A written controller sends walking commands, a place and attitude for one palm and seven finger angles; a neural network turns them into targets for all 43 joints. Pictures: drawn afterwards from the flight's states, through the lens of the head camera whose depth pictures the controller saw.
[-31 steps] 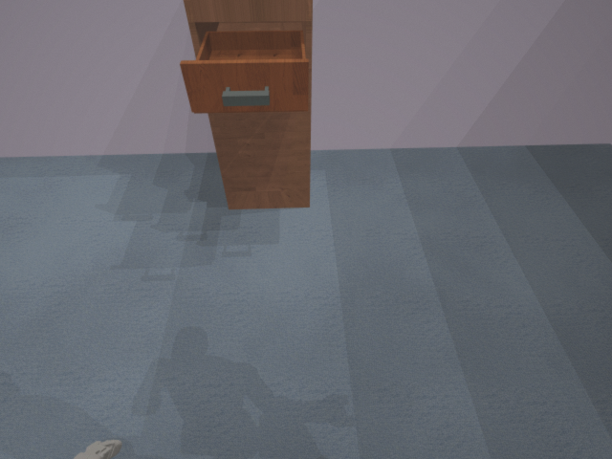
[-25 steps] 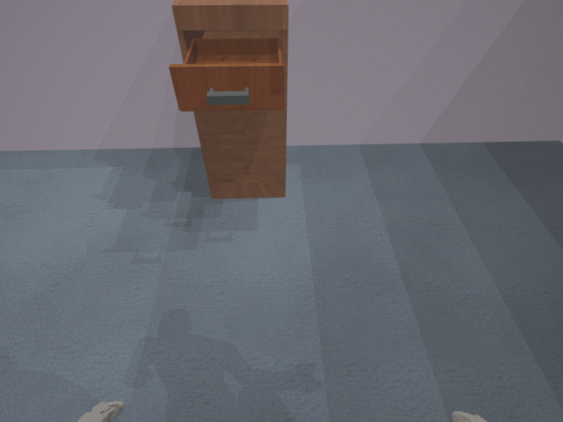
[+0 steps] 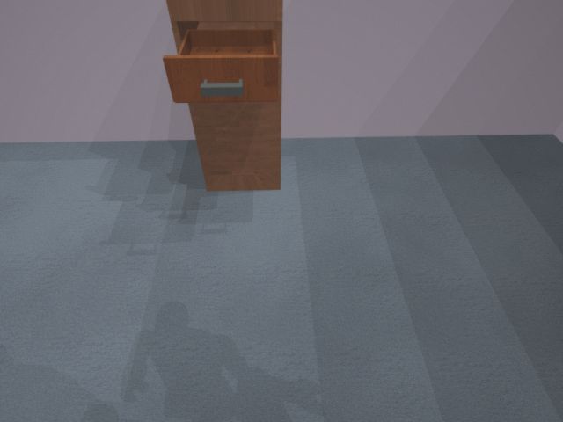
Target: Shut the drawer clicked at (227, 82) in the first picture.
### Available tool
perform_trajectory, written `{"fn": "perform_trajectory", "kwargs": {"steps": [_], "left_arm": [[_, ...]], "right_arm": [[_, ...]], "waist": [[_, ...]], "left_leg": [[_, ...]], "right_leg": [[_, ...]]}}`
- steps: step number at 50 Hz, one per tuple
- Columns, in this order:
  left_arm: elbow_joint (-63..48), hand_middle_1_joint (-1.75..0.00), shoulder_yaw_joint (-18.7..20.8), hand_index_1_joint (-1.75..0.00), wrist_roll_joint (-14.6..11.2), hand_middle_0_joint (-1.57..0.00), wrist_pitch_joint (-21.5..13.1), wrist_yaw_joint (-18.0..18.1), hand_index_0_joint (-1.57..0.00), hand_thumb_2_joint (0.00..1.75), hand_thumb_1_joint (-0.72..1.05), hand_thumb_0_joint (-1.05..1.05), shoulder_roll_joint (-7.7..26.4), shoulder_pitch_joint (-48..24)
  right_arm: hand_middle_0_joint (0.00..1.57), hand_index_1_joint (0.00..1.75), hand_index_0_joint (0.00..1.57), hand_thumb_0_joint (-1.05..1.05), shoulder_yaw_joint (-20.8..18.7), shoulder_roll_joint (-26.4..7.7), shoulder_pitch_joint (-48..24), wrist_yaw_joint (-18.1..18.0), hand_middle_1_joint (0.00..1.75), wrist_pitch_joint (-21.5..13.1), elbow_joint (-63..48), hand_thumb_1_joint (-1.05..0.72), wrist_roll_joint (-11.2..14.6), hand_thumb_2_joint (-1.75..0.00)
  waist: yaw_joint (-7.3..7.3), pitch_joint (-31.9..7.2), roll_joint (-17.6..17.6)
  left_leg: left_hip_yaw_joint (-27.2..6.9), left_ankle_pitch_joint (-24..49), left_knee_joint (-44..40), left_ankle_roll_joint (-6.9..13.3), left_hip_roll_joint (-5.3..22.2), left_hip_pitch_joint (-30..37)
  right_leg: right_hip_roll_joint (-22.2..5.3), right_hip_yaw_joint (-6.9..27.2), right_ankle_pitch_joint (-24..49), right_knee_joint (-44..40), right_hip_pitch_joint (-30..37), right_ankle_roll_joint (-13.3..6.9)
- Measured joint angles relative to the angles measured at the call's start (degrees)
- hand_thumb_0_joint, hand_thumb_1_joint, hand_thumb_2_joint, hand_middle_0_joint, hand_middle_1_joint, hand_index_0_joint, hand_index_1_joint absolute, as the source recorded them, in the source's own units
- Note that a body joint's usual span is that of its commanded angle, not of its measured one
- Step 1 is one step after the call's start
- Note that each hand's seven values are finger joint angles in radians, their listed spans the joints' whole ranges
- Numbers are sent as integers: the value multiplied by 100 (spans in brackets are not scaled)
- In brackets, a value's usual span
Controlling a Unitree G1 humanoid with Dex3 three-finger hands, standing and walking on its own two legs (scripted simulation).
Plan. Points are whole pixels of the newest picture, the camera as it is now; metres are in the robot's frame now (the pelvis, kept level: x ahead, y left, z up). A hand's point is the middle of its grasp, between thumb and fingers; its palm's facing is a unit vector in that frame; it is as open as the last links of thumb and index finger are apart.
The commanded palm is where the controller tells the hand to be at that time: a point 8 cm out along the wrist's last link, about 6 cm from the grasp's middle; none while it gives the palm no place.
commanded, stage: stand and wait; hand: left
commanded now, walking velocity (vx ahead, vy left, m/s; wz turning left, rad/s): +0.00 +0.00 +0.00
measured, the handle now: (222, 85) +1.00 +0.23 -0.03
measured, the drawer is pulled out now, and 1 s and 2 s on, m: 0.28 0.28 0.28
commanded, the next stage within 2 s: look at it before walking up in 0.20 s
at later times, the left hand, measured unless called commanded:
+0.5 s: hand out of the picture +0.08 +0.25 -0.16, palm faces -0.04 -0.95 -0.32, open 7.4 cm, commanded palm none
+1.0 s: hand out of the picture +0.07 +0.25 -0.16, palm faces -0.02 -0.94 -0.33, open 7.4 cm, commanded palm none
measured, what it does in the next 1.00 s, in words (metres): stands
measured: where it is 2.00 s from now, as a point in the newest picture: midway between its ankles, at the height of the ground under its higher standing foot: (292, 400)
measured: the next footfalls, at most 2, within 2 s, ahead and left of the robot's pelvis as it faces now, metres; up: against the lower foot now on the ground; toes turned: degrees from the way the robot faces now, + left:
right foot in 1.56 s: +0.30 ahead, -0.14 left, +0.00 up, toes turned -14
left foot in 1.94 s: +0.45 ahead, +0.09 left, +0.00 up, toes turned +9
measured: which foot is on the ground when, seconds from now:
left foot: down 0.00-1.00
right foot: down 0.00-1.00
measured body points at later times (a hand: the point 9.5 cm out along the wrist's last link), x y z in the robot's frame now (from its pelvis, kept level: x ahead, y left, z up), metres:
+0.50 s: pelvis +0.00 +0.01 +0.00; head +0.00 +0.01 +0.45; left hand +0.08 +0.30 -0.13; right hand +0.07 -0.28 -0.13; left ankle +0.01 +0.13 -0.74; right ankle +0.01 -0.11 -0.74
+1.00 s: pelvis +0.01 +0.00 +0.00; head +0.01 +0.00 +0.45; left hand +0.07 +0.30 -0.13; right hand +0.08 -0.28 -0.14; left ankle +0.01 +0.13 -0.74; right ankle +0.01 -0.11 -0.74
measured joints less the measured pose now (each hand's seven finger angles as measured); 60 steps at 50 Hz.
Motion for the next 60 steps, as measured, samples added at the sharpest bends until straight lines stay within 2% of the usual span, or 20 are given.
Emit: {"fn": "perform_trajectory", "kwargs": {"steps": [21,48,51,56,60], "left_arm": [[-18,-30,-7,-30,13,-20,-36,6,-20,90,91,0,-38,-139],[60,-30,9,-30,16,-20,-39,17,-20,90,91,0,-1,-89],[61,-30,18,-30,30,-20,1,47,-20,90,91,0,-94,26],[14,-30,79,-30,44,-20,24,-28,-20,90,91,0,-386,508],[72,-30,150,-30,36,-20,1,-56,-20,90,91,0,-637,952]], "right_arm": [[20,30,20,1,11,112,-77,15,30,-58,24,-91,9,-90],[20,30,20,1,28,42,-204,-4,30,-64,18,-91,16,-90],[20,30,20,1,32,123,-108,-15,30,-21,31,-91,-23,-90],[20,30,20,1,8,383,343,15,30,1,12,-91,-69,-90],[20,30,20,1,-37,624,759,20,30,-91,49,-91,-55,-90]], "waist": [[-8,-68,-46],[39,-39,-7],[53,-132,3],[74,-321,20],[63,-345,-46]], "left_leg": [[34,58,-80,35,-25,-2],[25,67,-237,30,-32,123],[45,-103,-38,27,-5,52],[112,-986,714,130,87,-184],[268,-871,958,125,155,-139]], "right_leg": [[-26,35,77,-99,-1,40],[-35,26,63,-219,111,42],[-9,41,-35,-99,65,36],[60,55,-371,218,-3,-21],[43,82,-730,573,8,26]]}}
